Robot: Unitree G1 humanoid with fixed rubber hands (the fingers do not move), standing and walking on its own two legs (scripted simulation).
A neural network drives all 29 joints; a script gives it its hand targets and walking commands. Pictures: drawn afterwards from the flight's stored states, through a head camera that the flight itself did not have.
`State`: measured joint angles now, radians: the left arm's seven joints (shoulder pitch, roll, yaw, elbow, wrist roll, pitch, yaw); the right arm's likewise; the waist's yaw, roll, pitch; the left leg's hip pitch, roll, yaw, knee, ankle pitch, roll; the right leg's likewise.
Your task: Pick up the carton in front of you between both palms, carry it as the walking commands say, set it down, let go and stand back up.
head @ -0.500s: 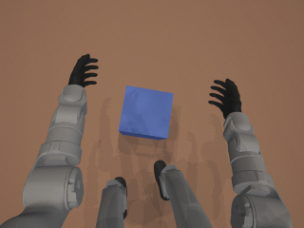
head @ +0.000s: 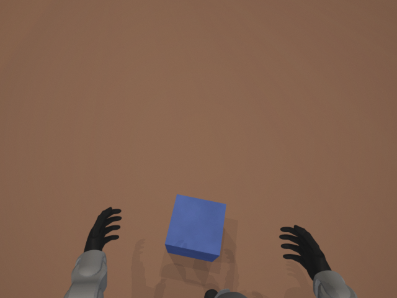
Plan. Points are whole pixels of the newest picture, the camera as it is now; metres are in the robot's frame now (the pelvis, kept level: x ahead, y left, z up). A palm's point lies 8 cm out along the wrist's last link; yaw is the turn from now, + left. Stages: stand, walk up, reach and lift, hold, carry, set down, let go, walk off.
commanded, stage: let go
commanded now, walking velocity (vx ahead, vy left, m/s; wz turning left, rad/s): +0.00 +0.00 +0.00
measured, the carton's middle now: (195, 229) +0.38 -0.05 -0.63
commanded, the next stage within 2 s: stand in 0.70 s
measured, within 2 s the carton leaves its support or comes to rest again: neither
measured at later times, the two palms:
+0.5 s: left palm out of the picture +0.16 +0.27 -0.05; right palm (304, 266) +0.17 -0.21 -0.04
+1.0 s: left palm out of the picture +0.13 +0.31 -0.06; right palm (331, 276) +0.15 -0.27 -0.08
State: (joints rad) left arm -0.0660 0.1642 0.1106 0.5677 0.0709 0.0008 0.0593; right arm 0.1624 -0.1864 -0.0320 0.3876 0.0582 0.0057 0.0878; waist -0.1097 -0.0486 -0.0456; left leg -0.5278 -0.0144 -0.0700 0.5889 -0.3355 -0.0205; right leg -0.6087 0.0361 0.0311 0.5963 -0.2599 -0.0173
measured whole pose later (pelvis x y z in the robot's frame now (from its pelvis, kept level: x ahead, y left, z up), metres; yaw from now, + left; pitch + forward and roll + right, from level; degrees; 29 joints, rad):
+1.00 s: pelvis +0.01 +0.01 +0.01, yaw +0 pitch +0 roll +0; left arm 0.22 0.33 0.05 0.72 0.05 0.02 0.02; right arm 0.20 -0.34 -0.05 0.68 -0.03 0.02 -0.02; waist 0.00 0.04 0.00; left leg -0.14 -0.02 -0.06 0.50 -0.35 0.00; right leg -0.22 0.02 0.03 0.52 -0.29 -0.01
